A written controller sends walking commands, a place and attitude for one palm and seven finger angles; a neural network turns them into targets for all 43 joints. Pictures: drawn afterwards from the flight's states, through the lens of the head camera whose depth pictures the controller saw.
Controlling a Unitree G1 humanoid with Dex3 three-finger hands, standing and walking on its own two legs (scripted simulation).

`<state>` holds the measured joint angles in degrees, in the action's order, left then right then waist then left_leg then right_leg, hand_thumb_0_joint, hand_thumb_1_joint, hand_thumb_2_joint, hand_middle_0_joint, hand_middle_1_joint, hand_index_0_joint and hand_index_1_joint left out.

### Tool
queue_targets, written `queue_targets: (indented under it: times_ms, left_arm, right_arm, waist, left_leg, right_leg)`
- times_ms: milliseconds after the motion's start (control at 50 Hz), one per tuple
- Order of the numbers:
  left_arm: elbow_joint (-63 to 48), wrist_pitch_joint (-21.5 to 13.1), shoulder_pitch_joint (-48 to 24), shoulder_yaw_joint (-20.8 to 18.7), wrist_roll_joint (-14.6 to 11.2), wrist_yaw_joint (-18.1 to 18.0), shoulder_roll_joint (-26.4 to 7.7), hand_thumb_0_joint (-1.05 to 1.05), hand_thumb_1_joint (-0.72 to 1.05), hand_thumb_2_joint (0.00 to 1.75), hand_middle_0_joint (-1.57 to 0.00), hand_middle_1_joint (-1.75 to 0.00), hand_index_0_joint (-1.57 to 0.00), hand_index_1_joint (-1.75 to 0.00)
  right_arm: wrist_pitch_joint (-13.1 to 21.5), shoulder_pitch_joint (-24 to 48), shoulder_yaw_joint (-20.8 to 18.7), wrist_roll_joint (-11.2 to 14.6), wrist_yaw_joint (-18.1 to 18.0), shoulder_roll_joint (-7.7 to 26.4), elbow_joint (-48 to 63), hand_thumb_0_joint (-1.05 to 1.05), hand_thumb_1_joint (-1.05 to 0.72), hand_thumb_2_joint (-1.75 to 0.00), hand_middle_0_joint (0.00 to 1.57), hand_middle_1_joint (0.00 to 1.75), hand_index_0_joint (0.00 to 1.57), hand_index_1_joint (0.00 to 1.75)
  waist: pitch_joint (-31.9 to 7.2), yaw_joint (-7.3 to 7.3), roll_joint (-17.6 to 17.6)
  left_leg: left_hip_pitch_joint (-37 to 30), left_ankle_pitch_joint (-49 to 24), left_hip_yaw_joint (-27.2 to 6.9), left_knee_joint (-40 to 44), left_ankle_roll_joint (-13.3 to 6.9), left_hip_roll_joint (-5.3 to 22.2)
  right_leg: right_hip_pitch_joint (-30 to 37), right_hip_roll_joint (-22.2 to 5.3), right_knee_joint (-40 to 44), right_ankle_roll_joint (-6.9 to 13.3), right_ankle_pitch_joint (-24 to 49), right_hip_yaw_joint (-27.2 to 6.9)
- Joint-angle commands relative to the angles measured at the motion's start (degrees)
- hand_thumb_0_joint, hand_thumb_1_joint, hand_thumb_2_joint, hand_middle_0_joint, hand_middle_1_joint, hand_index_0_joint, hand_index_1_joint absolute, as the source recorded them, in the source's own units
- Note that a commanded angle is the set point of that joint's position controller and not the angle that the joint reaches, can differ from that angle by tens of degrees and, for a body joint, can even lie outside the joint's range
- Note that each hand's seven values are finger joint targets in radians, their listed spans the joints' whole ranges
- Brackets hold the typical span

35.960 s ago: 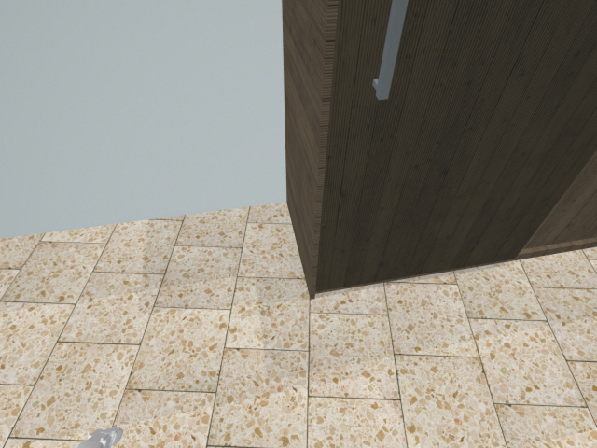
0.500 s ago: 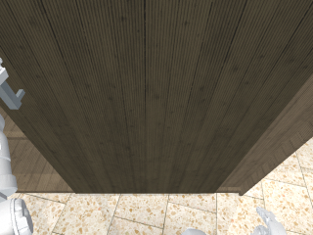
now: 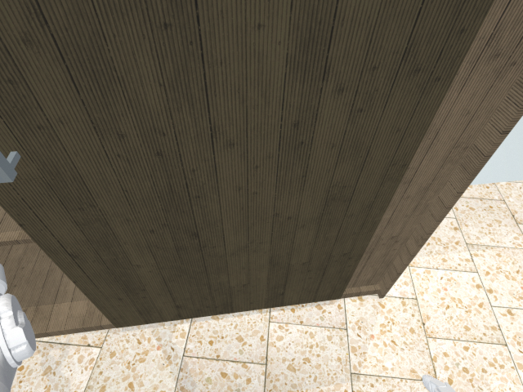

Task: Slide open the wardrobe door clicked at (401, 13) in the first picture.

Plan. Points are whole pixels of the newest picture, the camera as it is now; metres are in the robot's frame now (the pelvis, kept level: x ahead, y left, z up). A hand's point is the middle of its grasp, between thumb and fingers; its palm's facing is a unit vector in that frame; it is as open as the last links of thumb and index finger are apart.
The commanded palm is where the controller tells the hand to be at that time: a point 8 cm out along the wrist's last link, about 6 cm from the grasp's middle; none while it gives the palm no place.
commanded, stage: stop walking and hold the door there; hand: left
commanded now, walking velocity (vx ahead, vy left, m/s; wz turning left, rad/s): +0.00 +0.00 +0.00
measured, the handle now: out of the picture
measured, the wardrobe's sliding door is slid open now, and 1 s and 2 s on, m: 0.64 0.64 0.64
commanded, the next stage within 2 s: loosen the grip on the handle in 1.78 s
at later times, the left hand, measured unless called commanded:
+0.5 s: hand out of the picture +0.40 +0.39 +0.22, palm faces +0.61 -0.76 -0.22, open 6.9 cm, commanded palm +0.35 +0.41 +0.19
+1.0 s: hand out of the picture +0.40 +0.40 +0.21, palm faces +0.43 -0.87 -0.24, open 5.7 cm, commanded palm +0.36 +0.44 +0.19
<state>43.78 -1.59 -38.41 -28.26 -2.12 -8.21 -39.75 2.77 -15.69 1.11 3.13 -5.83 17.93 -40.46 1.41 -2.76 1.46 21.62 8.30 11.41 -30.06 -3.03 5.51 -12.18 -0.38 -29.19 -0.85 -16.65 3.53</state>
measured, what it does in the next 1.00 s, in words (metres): steps to the left: right foot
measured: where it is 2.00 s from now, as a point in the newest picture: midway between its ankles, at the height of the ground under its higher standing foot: outside the picture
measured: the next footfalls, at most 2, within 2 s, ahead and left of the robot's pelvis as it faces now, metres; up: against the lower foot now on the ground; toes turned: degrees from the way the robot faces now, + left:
right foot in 0.88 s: -0.01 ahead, -0.01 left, +0.00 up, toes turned -9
left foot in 1.18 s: +0.10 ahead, +0.40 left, +0.00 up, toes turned +13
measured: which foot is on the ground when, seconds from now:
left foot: down 0.00-0.88, up 0.90-1.00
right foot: down 0.00-0.56, up 0.58-0.86, down 0.88-1.00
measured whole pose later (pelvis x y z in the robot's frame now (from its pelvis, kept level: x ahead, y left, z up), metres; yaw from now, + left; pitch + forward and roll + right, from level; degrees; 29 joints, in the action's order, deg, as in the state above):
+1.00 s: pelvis -0.02 +0.12 +0.00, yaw +4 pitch +0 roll +1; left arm 28.7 -8.2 -38.3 -17.6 -3.5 -4.1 -25.8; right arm 2.2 -8.4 1.2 1.6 -1.4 15.7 -40.2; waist 9.0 0.6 2.7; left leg 36.8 19.6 0.8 -66.9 3.1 -1.8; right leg -11.1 -8.6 -33.5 -2.3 -21.4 10.8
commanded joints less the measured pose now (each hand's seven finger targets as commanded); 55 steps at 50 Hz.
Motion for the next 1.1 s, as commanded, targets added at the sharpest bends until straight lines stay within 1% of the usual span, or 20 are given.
queue_targets:
  times_ms: [0, 100, 240, 320, 440, 520, 540, 560, 580, 640, 740, 800, 820, 840, 860, 900, 920, 940, 1040, 1080]
  left_arm:
    - [-8.72, -5.57, -16.00, 2.90, 1.52, 1.56, -12.58, 0.00, 0.90, 0.90, -0.45, -1.40, -0.45, -1.40]
    - [-6.40, -6.22, -16.74, 4.03, 1.47, 1.73, -11.56, 0.00, 0.90, 0.90, -0.45, -1.40, -0.45, -1.40]
    - [-2.69, -6.70, -16.71, 3.87, 1.81, 2.50, -12.53, 0.00, 0.90, 0.90, -0.45, -1.40, -0.45, -1.40]
    - [-0.95, -7.12, -15.72, 3.73, 2.11, 2.55, -13.59, 0.00, 0.90, 0.90, -0.45, -1.40, -0.45, -1.40]
    - [-3.21, -7.94, -15.77, 2.67, 2.13, 2.93, -12.69, 0.00, 0.90, 0.90, -0.45, -1.40, -0.45, -1.40]
    - [-6.56, -8.74, -12.48, 2.01, 1.86, 3.23, -12.99, 0.00, 0.90, 0.90, -0.45, -1.40, -0.45, -1.40]
    - [-8.33, -9.40, -11.26, 2.99, 1.91, 3.41, -11.20, 0.00, 0.90, 0.90, -0.45, -1.40, -0.45, -1.40]
    - [-11.89, -10.42, -13.10, 4.05, 1.55, 3.80, -9.55, 0.00, 0.90, 0.90, -0.45, -1.40, -0.45, -1.40]
    - [-16.63, -11.50, -14.37, 6.29, 1.95, 4.46, -7.37, 0.00, 0.90, 0.90, -0.45, -1.40, -0.45, -1.40]
    - [-21.16, -11.36, -16.76, 8.26, 1.01, 3.82, -3.92, 0.00, 0.90, 0.90, -0.45, -1.40, -0.45, -1.40]
    - [-22.36, -8.43, -17.55, 9.58, 0.53, 3.37, -3.14, 0.00, 0.90, 0.90, -0.45, -1.40, -0.45, -1.40]
    - [-22.92, -7.83, -20.72, 8.66, -0.20, 3.12, -3.83, 0.00, 0.90, 0.90, -0.45, -1.40, -0.45, -1.40]
    - [-22.79, -8.09, -20.31, 8.02, -0.17, 3.12, -4.71, 0.00, 0.90, 0.90, -0.45, -1.40, -0.45, -1.40]
    - [-21.12, -8.09, -19.57, 7.39, 0.26, 3.17, -5.79, 0.00, 0.90, 0.90, -0.45, -1.40, -0.45, -1.40]
    - [-19.60, -8.19, -19.58, 6.17, 0.25, 3.10, -7.72, 0.00, 0.90, 0.90, -0.45, -1.40, -0.45, -1.40]
    - [-20.08, -7.91, -22.48, 7.17, -0.97, 2.59, -3.83, 0.00, 0.90, 0.90, -0.45, -1.40, -0.45, -1.40]
    - [-24.41, -8.53, -23.88, 7.59, -1.32, 3.19, -3.33, 0.00, 0.90, 0.90, -0.45, -1.40, -0.45, -1.40]
    - [-26.77, -8.98, -23.33, 8.17, -0.65, 3.55, -2.49, 0.00, 0.90, 0.90, -0.45, -1.40, -0.45, -1.40]
    - [-31.33, -9.33, -16.44, 6.55, 0.85, 4.43, -1.63, 0.00, 0.90, 0.90, -0.45, -1.40, -0.45, -1.40]
    - [-36.56, -9.67, -18.71, 9.59, 0.56, 4.05, 3.13, 0.00, 0.90, 0.90, -0.45, -1.40, -0.45, -1.40]
  right_arm:
    - [2.66, 2.03, -3.22, -0.44, -0.80, 9.40, 6.83, 0.00, -0.90, -0.90, 0.20, 0.30, 0.20, 0.30]
    - [3.01, 0.45, -3.55, -0.24, -0.94, 9.79, 6.37, 0.00, -0.90, -0.90, 0.20, 0.30, 0.20, 0.30]
    - [2.51, -0.96, -4.06, -0.17, -0.82, 9.99, 5.18, 0.00, -0.90, -0.90, 0.20, 0.30, 0.20, 0.30]
    - [0.58, -0.53, -4.77, -0.27, -0.20, 9.64, 4.97, 0.00, -0.90, -0.90, 0.20, 0.30, 0.20, 0.30]
    - [-0.47, 2.02, -4.82, 0.09, 0.52, 8.40, 5.99, 0.00, -0.90, -0.90, 0.20, 0.30, 0.20, 0.30]
    - [-0.70, 2.70, -5.18, -0.24, 0.01, 8.73, 4.90, 0.00, -0.90, -0.90, 0.20, 0.30, 0.20, 0.30]
    - [-0.79, 2.74, -5.35, -0.28, -0.13, 9.16, 5.81, 0.00, -0.90, -0.90, 0.20, 0.30, 0.20, 0.30]
    - [-0.74, 2.37, -5.21, -0.27, 0.28, 9.41, 6.59, 0.00, -0.90, -0.90, 0.20, 0.30, 0.20, 0.30]
    - [0.15, 2.31, -4.42, -0.79, 1.09, 7.99, 7.63, 0.00, -0.90, -0.90, 0.20, 0.30, 0.20, 0.30]
    - [1.95, 4.13, -5.07, 0.41, 0.98, 8.59, 6.86, 0.00, -0.90, -0.90, 0.20, 0.30, 0.20, 0.30]
    - [2.49, 6.97, -3.76, 0.33, 1.30, 6.19, 8.12, 0.00, -0.90, -0.90, 0.20, 0.30, 0.20, 0.30]
    - [2.76, 9.13, -2.74, -0.33, 1.99, 4.65, 9.58, 0.00, -0.90, -0.90, 0.20, 0.30, 0.20, 0.30]
    - [2.57, 9.90, -2.76, -0.86, 2.42, 4.83, 10.08, 0.00, -0.90, -0.90, 0.20, 0.30, 0.20, 0.30]
    - [1.76, 9.41, -3.18, -1.06, 3.12, 4.86, 10.00, 0.00, -0.90, -0.90, 0.20, 0.30, 0.20, 0.30]
    - [0.94, 7.70, -3.86, -1.49, 3.39, 6.53, 9.38, 0.00, -0.90, -0.90, 0.20, 0.30, 0.20, 0.30]
    - [2.46, 9.54, -2.86, -2.82, 4.55, 6.47, 7.66, 0.00, -0.90, -0.90, 0.20, 0.30, 0.20, 0.30]
    - [2.56, 7.41, -2.75, -2.06, 4.39, 4.79, 7.13, 0.00, -0.90, -0.90, 0.20, 0.30, 0.20, 0.30]
    - [2.82, 8.78, -2.23, -1.66, 4.34, 3.76, 8.50, 0.00, -0.90, -0.90, 0.20, 0.30, 0.20, 0.30]
    - [2.03, 10.33, -2.44, -1.44, 2.25, 1.66, 9.44, 0.00, -0.90, -0.90, 0.20, 0.30, 0.20, 0.30]
    - [1.95, 10.29, -2.93, -1.83, 1.15, 1.18, 9.02, 0.00, -0.90, -0.90, 0.20, 0.30, 0.20, 0.30]
  waist:
    - [-12.74, 1.51, 10.79]
    - [-13.21, 1.67, 9.27]
    - [-14.29, 0.99, 3.36]
    - [-11.18, 0.91, 0.03]
    - [-6.57, 3.04, -12.50]
    - [-7.79, 0.97, -7.56]
    - [-9.73, 1.38, 0.96]
    - [-13.30, 1.36, 11.67]
    - [-15.96, 1.81, 14.69]
    - [-16.77, 1.93, 5.51]
    - [-17.29, 2.82, 8.49]
    - [-16.58, 4.45, 8.25]
    - [-15.86, 5.53, 5.69]
    - [-13.44, 6.50, -7.75]
    - [-8.76, 5.72, -22.55]
    - [-8.14, 3.71, -8.47]
    - [-12.82, 1.96, -12.38]
    - [-10.41, 2.74, -14.62]
    - [-9.40, 4.99, -15.77]
    - [-13.57, 2.82, -13.40]
  left_leg:
    - [-10.34, 15.63, -14.82, 15.25, 1.60, 8.10]
    - [-9.89, 17.31, -13.82, 17.58, 1.95, 7.90]
    - [-16.00, -0.14, -10.32, 7.18, 2.04, 6.11]
    - [-9.80, 2.65, -7.42, -0.46, 2.51, 1.88]
    - [5.47, 15.40, -9.96, -9.63, 3.17, -1.99]
    - [-10.91, -9.79, -6.92, 2.72, 3.15, -1.56]
    - [-13.93, -23.37, -11.62, 4.52, -0.03, 3.97]
    - [-18.73, -40.60, -20.34, 5.15, -5.01, 11.57]
    - [-19.38, -43.11, -23.86, 8.01, -6.70, 13.47]
    - [-20.37, -34.19, -18.21, 6.72, -6.12, 11.26]
    - [-14.24, -9.90, -12.96, 11.95, -5.93, 6.36]
    - [-6.22, 2.29, -11.86, 14.23, -2.06, 3.91]
    - [0.69, 4.02, -11.73, 8.31, 1.17, 1.82]
    - [13.42, 13.44, -10.21, -8.53, 6.31, -2.99]
    - [25.49, 22.51, -16.52, -34.63, 8.74, -5.29]
    - [27.90, 14.33, -23.45, -46.12, 7.72, 0.22]
    - [28.59, 12.64, -17.99, -45.37, 7.68, -3.00]
    - [27.87, 11.50, -15.15, -42.48, 7.49, -2.39]
    - [2.31, 8.35, -0.92, -8.86, 4.42, -4.27]
    - [-11.33, -1.28, 4.76, 0.30, 4.70, -7.88]
  right_leg:
    - [-2.96, -1.74, 2.12, 1.84, -5.45, -0.55]
    - [-0.02, -1.24, 2.27, 1.93, -4.41, 0.52]
    - [-5.04, -5.02, 6.36, 1.81, 3.16, -3.54]
    - [-3.43, -13.87, 9.29, 4.33, 6.05, -10.92]
    - [8.80, -23.86, 5.07, 7.19, 37.19, -13.03]
    - [-1.03, -16.64, -7.42, 1.25, 33.82, -0.19]
    - [-4.71, -11.93, -14.73, -1.01, 23.84, 2.11]
    - [-10.50, -6.35, -26.07, -2.46, -4.76, 2.75]
    - [-11.56, -3.87, -32.21, -1.99, -23.30, 0.58]
    - [-14.32, -3.87, -37.54, -1.99, -18.76, 1.02]
    - [-6.13, -3.64, -27.71, -1.91, -13.83, 5.67]
    - [7.29, -3.92, -9.00, 0.00, -12.99, 8.39]
    - [15.49, -6.63, 0.26, 1.94, -8.02, 6.38]
    - [22.56, -19.62, 13.47, 7.81, -4.22, -7.60]
    - [17.32, -39.65, 19.81, 15.03, -2.53, -38.30]
    - [15.30, -38.09, 13.45, 12.12, 14.07, -22.26]
    - [21.80, -29.15, 8.36, 7.69, 23.62, -12.91]
    - [21.00, -26.31, 6.34, 4.44, 30.30, -5.19]
    - [11.68, -18.42, 1.08, 2.16, 36.10, 7.71]
    - [7.01, -14.90, -7.17, 1.26, 35.03, 9.85]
